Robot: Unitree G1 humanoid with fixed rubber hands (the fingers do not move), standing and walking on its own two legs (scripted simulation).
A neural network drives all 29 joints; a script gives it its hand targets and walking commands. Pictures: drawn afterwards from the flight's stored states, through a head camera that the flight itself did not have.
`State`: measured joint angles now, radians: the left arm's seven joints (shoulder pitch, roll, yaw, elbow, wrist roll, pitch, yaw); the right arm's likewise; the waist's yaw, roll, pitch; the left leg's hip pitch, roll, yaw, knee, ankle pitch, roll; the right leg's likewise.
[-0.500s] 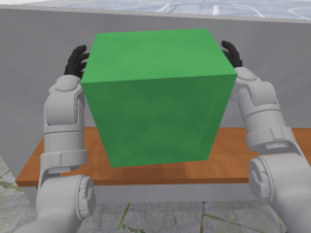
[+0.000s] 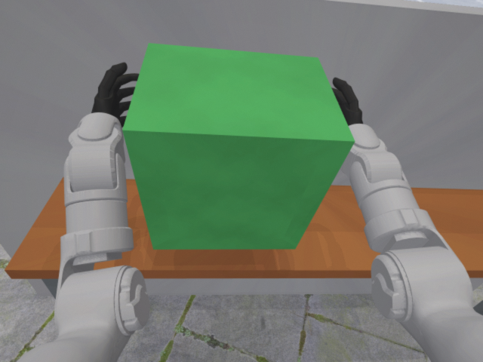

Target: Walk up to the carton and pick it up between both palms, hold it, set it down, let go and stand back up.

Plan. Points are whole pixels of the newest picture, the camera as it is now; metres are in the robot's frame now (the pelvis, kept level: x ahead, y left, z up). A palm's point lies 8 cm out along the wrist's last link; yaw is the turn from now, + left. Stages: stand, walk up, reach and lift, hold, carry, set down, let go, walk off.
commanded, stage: set down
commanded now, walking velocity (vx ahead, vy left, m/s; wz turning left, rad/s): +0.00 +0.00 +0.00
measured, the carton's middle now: (231, 158) +0.42 +0.04 +0.17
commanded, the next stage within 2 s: none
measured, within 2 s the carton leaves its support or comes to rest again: neither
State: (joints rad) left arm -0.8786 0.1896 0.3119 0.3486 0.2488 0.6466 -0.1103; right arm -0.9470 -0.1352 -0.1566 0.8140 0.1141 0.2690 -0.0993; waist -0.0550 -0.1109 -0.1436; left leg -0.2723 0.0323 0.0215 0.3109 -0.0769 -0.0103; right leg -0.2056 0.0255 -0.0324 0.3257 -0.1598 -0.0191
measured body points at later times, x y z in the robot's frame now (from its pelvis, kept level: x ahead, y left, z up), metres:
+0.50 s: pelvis +0.00 +0.00 +0.00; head -0.02 +0.06 +0.45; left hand +0.43 +0.21 +0.23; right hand +0.42 -0.15 +0.23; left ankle +0.05 +0.13 -0.75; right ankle +0.00 -0.10 -0.75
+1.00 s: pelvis +0.02 -0.01 +0.00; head +0.01 +0.03 +0.45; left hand +0.46 +0.18 +0.19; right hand +0.45 -0.18 +0.20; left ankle +0.05 +0.13 -0.75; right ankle +0.00 -0.10 -0.75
